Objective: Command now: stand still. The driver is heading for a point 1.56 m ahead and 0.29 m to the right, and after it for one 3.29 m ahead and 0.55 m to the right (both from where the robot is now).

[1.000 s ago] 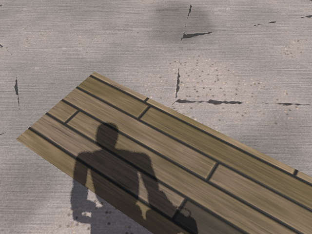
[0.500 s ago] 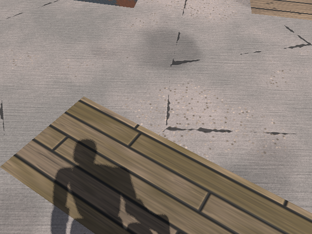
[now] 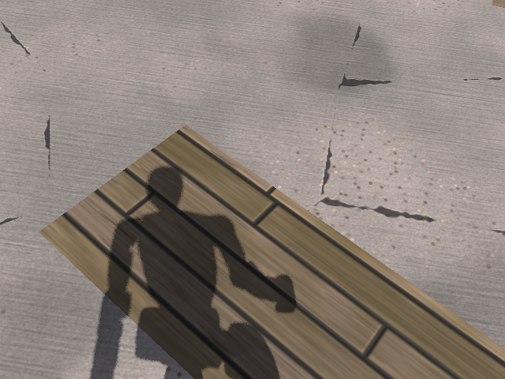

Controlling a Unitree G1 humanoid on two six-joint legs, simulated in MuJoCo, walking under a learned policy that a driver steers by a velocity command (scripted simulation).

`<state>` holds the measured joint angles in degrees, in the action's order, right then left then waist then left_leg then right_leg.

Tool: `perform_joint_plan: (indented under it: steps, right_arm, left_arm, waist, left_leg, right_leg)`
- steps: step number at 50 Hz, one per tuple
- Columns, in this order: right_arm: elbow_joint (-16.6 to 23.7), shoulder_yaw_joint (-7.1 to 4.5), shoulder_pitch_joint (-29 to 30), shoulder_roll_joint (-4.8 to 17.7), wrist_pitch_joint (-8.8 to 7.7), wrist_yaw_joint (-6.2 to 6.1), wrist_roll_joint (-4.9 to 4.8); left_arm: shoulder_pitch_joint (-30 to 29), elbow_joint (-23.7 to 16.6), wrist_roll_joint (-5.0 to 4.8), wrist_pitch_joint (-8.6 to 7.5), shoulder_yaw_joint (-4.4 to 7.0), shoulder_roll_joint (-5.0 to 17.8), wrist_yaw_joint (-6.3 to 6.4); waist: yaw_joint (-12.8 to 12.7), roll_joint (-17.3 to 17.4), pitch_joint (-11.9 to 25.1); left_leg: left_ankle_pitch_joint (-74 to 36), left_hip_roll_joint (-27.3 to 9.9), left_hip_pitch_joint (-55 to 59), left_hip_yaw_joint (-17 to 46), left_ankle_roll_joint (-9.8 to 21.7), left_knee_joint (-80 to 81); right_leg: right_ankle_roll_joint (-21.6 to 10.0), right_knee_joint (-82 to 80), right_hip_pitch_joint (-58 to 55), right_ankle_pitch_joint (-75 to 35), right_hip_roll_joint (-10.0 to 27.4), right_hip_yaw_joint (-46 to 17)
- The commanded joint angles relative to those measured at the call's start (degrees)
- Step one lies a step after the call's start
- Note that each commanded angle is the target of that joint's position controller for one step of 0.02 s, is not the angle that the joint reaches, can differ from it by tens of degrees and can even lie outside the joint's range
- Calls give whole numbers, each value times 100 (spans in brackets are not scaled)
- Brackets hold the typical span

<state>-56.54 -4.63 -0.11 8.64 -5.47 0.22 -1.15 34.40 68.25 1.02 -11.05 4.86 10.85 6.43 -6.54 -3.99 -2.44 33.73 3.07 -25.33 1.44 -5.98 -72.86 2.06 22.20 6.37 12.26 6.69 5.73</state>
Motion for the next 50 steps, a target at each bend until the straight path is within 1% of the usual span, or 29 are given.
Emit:
perform_joint_plan:
  steps: [1, 2, 3, 4, 5, 6, 7, 8, 9, 10, 11, 12, 13, 14, 16, 18, 24, 30, 32, 33, 34, 35, 36, 37, 38, 39, 41, 44, 50]
  right_arm:
    - [1948, 562, 2231, -780, -154, 231, -359]
    - [1311, 605, 601, -634, -114, 426, -468]
    - [430, 446, -1276, -470, 23, 439, -491]
    - [-440, 127, -2994, 240, 482, 239, -539]
    - [-314, -55, -2336, 1042, 665, 92, -309]
    - [174, -79, -1120, 1861, 685, -7, 182]
    - [366, 104, -739, 1478, 660, 56, 371]
    - [434, 158, -464, 1286, 650, 205, 233]
    - [425, 138, -375, 1212, 603, 326, 86]
    - [402, 78, -375, 1331, 527, 359, -24]
    - [402, 71, -201, 1327, 436, 337, -29]
    - [389, 89, -35, 1195, 358, 271, 57]
    - [317, 95, -40, 1049, 290, 195, 96]
    - [222, 97, -170, 938, 240, 116, 102]
    - [59, 88, -585, 777, 136, -38, 108]
    - [-22, 61, -839, 788, 91, -125, 97]
    - [-1, -99, -1020, 1310, 62, -276, 28]
    - [65, -201, -925, 1659, 138, -251, -110]
    - [69, -156, -898, 1532, 221, -223, -111]
    - [92, -82, -899, 1298, 255, -201, -43]
    - [242, 59, -734, 885, 241, -142, 115]
    - [596, 111, -434, 770, 87, -120, 144]
    - [687, 89, -155, 1014, -113, -74, 4]
    - [707, 64, -123, 1178, -236, -21, -53]
    - [581, 45, -238, 1222, -277, -22, 39]
    - [499, 15, -255, 1270, -272, -46, 126]
    - [459, -7, -217, 1189, -188, -54, 122]
    - [566, 18, 148, 999, -108, -54, 98]
    - [910, 93, 1035, 823, -57, 59, 5]
  left_arm:
    - [1113, 326, -90, 223, -346, -661, 41]
    - [-487, -582, -270, 372, -282, 184, -2]
    - [-888, -708, -364, 561, 35, 1390, -100]
    - [-1403, -863, -193, 711, 209, 2149, -219]
    - [-1397, -819, -140, 772, 111, 1513, -306]
    - [-843, -865, 47, 902, 64, 957, -260]
    - [393, -551, 20, 1000, -88, -75, -291]
    - [1059, -480, -110, 1111, -228, -748, -290]
    - [827, -555, -201, 1148, -253, -798, -279]
    - [362, -706, -235, 1162, -165, -361, -219]
    - [11, -839, -183, 1161, -70, 62, -163]
    - [-115, -902, -136, 1125, 16, 336, -125]
    - [-63, -889, -136, 1060, 68, 401, -110]
    - [-16, -886, -146, 988, 114, 415, -118]
    - [-334, -952, -152, 898, 191, 400, -163]
    - [-727, -1096, -165, 870, 215, 316, -214]
    - [-1730, -1508, -148, 926, 154, 319, -435]
    - [-1840, -1618, -197, 904, 97, 421, -563]
    - [-1430, -1441, -198, 912, 124, 439, -574]
    - [-955, -1233, -211, 922, 194, 557, -572]
    - [-281, -1123, -193, 910, 332, 1036, -539]
    - [-19, -1290, -208, 801, 386, 1577, -596]
    - [53, -1296, -71, 652, 278, 1321, -667]
    - [-314, -1413, -45, 554, 206, 1096, -688]
    - [-731, -1572, -98, 549, 169, 1015, -694]
    - [-1041, -1680, -160, 578, 122, 899, -681]
    - [-962, -1642, -152, 595, 42, 663, -615]
    - [-598, -1474, -165, 545, 32, 679, -531]
    - [-316, -1222, -153, 511, 17, 598, -510]
  waist:
    - [35, 117, -120]
    - [715, 1404, 988]
    - [1339, 1095, 2037]
    - [2057, 447, 2076]
    - [2014, 1327, 1758]
    - [1138, 3399, 791]
    - [606, 3290, 1529]
    - [348, 2492, 1706]
    - [437, 1806, 1229]
    - [542, 1408, 766]
    - [505, 1125, 333]
    - [377, 1062, 215]
    - [279, 1203, 263]
    - [234, 1297, 334]
    - [312, 1043, 330]
    - [383, 859, 275]
    - [514, 934, 291]
    - [469, 985, 361]
    - [310, 693, 384]
    - [216, 295, 403]
    - [55, -1024, 434]
    - [65, -1773, 264]
    - [21, -1224, 340]
    - [219, -854, 301]
    - [408, -330, 349]
    - [526, -40, 371]
    - [581, -74, 403]
    - [511, -43, 299]
    - [244, -235, -130]
  left_leg:
    - [2780, -1107, -4278, 1534, 525, 1052]
    - [-105, -1265, -1268, 971, 591, 3749]
    - [-3629, -591, 2435, 201, 587, 3367]
    - [-4281, -661, 3761, 434, 678, 2650]
    - [-4266, -1071, 3508, 720, 883, 2601]
    - [-7034, -1644, 1759, 1583, 1083, 4065]
    - [-6891, -2098, 1408, 2515, 1625, 4614]
    - [-3613, -2153, 1397, 3068, 1986, 5242]
    - [-555, -2050, 1260, 3661, 2000, 5818]
    - [1278, -2108, 1035, 4160, 1899, 6090]
    - [1166, -2153, 504, 3970, 1794, 6071]
    - [480, -2016, 131, 3349, 1645, 5948]
    - [-78, -1842, 68, 2799, 1550, 5898]
    - [-428, -1746, 114, 2426, 1536, 5917]
    - [-783, -1735, 296, 2045, 1694, 6049]
    - [-915, -1813, 594, 1802, 1802, 6205]
    - [-831, -2086, 940, 1096, 1736, 6684]
    - [-476, -1991, 824, 220, 1408, 6343]
    - [-89, -1769, 525, -159, 1202, 5642]
    - [-179, -1492, 258, -501, 1031, 4711]
    - [-775, -963, -775, -1143, 649, 2365]
    - [-343, -92, -2880, -753, 512, 970]
    - [-596, -371, -3330, 66, 754, 300]
    - [-1194, -585, -3468, 265, 930, 314]
    - [-1714, -761, -3152, 282, 950, 564]
    - [-2103, -872, -2803, 266, 933, 1100]
    - [-2711, -830, -2202, 175, 866, 1867]
    - [-3452, -667, -2034, 73, 779, 2753]
    - [-4438, -487, -1455, -117, 838, 4005]
  right_leg:
    - [-366, 764, -2372, -4217, 1550, -1649]
    - [-445, 460, -855, -3277, 1362, -1279]
    - [-600, 110, 1151, -1975, 1102, -1139]
    - [-433, 188, 2210, -999, 1117, -1129]
    - [66, 1309, 2732, 997, 560, -460]
    - [489, 3077, 2516, 3205, -441, 169]
    - [500, 4005, 1721, 3180, -441, -711]
    - [432, 4718, 1870, 2916, -463, -757]
    - [285, 5319, 2586, 2438, -497, -727]
    - [100, 5815, 3248, 1993, -458, -764]
    - [-47, 5826, 3355, 1518, -297, -947]
    - [-143, 5566, 3094, 1030, -189, -1042]
    - [-213, 5332, 2878, 787, -163, -1069]
    - [-288, 5127, 2754, 633, -169, -1113]
    - [-391, 4816, 2786, 465, -218, -1157]
    - [-440, 4433, 3093, 342, -244, -1229]
    - [-408, 3107, 3215, 39, -68, -856]
    - [-559, 1669, 2024, 429, -189, -224]
    - [-708, 1059, 1202, 455, -501, 193]
    - [-867, 750, 674, 699, -605, 96]
    - [-1353, -104, -101, 1465, 375, -1687]
    - [-2144, -1210, -1065, 2589, 1244, -4510]
    - [-2200, -1373, -1167, 2558, 1428, -4979]
    - [-1962, -1145, -1139, 1915, 1292, -4523]
    - [-1734, -1001, -872, 1250, 1075, -3845]
    - [-1557, -1053, -523, 809, 928, -3331]
    - [-1422, -1226, -270, -168, 682, -2646]
    - [-1316, -1300, -396, -1255, 502, -2023]
    - [-1109, -1443, -275, -1367, 343, -1481]
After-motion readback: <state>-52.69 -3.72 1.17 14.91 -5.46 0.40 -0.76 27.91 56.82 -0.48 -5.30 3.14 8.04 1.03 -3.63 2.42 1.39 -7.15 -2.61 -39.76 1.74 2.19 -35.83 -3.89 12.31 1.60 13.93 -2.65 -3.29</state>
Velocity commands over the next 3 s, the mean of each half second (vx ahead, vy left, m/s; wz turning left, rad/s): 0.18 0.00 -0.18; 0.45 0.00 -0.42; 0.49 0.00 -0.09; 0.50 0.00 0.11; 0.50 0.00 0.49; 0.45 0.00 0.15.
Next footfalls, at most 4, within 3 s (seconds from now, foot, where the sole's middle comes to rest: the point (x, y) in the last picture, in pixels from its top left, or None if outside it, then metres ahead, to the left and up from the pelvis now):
0.10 left None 0.14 0.15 -0.79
0.68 right None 0.17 -0.14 -0.79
1.18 left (283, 328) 0.58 -0.05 -0.79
1.72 right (399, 275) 0.79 -0.38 -0.79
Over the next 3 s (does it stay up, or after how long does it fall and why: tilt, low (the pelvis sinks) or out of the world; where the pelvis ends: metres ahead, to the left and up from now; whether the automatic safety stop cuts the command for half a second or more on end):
stays up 1.39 -0.31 -0.01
